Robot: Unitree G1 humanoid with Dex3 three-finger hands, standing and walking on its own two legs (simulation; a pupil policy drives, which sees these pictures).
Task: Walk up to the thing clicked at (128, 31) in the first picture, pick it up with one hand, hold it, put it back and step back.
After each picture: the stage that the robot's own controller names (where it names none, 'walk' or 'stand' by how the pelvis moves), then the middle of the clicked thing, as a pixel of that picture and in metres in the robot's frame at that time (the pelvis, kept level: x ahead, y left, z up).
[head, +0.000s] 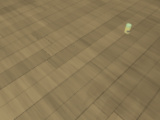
stand; (127, 28) +1.71 -0.57 -0.72
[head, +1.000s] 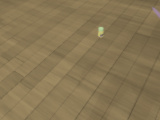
walk; (100, 32) +1.64 -0.09 -0.69
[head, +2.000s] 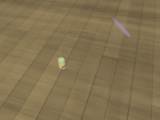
walk; (61, 63) +1.05 +0.29 -0.71
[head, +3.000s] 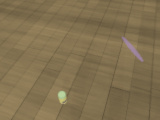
walk; (62, 97) +0.66 +0.24 -0.71
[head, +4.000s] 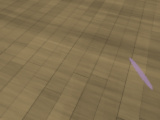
walk; out of the picture +0.44 +0.17 -0.71
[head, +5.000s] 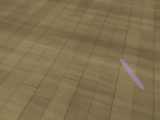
stand; out of the picture +0.38 +0.21 -0.72
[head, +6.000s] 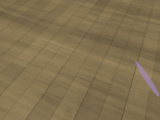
stand; out of the picture +0.36 +0.17 -0.72
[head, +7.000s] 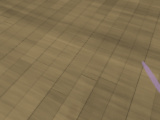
stand; out of the picture +0.39 +0.15 -0.71
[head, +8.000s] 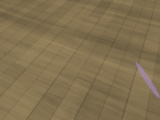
stand; out of the picture +0.38 +0.16 -0.72
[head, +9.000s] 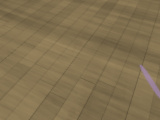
stand; out of the picture +0.39 +0.14 -0.73
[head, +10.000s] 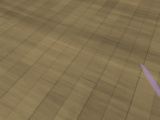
stand; out of the picture +0.38 +0.14 -0.73
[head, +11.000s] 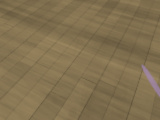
stand; out of the picture +0.37 +0.14 -0.73
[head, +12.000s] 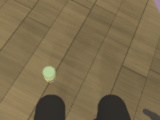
go down; (49, 74) +0.44 +0.15 -0.43
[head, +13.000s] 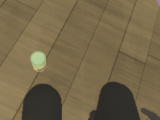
go down; (38, 62) +0.46 +0.17 -0.31
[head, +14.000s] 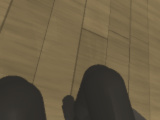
close in; out of the picture +0.46 +0.21 -0.23
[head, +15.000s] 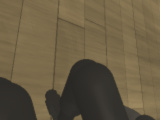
close; out of the picture +0.45 +0.23 -0.23
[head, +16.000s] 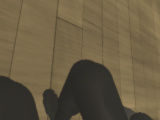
lift; out of the picture +0.44 +0.23 -0.24
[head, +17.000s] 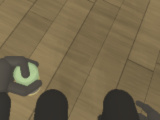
lift; (28, 80) +0.33 +0.20 -0.07
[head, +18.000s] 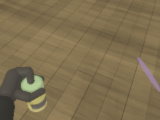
hold; (35, 94) +0.32 +0.17 +0.01
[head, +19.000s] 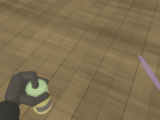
hold; (39, 97) +0.31 +0.17 -0.01
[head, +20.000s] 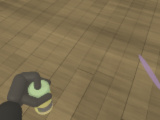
crouch; (41, 97) +0.31 +0.16 -0.01
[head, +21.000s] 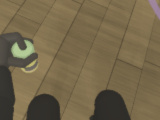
crouch; (26, 57) +0.44 +0.18 -0.10
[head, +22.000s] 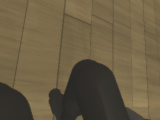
lower; out of the picture +0.45 +0.24 -0.24
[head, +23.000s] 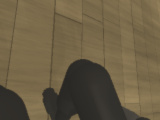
lower; out of the picture +0.46 +0.26 -0.24
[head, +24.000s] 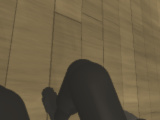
lower; out of the picture +0.46 +0.26 -0.24
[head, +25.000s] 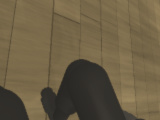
lower; out of the picture +0.46 +0.25 -0.25
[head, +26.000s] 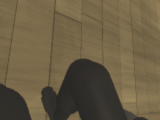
loosen; out of the picture +0.46 +0.23 -0.25
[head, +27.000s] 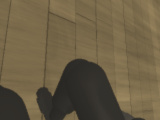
withdraw; out of the picture +0.45 +0.23 -0.25
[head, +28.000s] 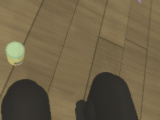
stand; (15, 54) +0.45 +0.20 -0.28
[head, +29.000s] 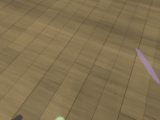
stand; out of the picture +0.40 +0.13 -0.63
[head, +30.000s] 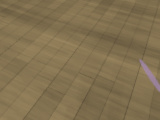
stand; out of the picture +0.40 +0.14 -0.67
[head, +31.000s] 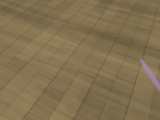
stand; out of the picture +0.39 +0.14 -0.67
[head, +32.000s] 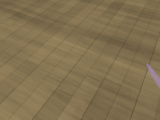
stand; out of the picture +0.41 +0.13 -0.72
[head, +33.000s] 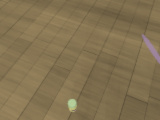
walk; (72, 105) +0.47 +0.10 -0.70
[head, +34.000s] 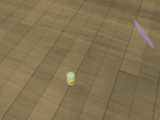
walk; (70, 78) +0.71 +0.10 -0.69
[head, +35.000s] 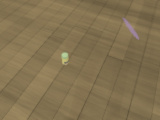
stand; (65, 58) +1.03 +0.20 -0.70
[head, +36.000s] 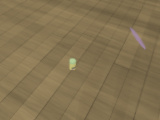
stand; (72, 64) +1.06 +0.12 -0.71
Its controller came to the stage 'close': yes
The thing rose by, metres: 0.70
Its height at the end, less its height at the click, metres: +0.00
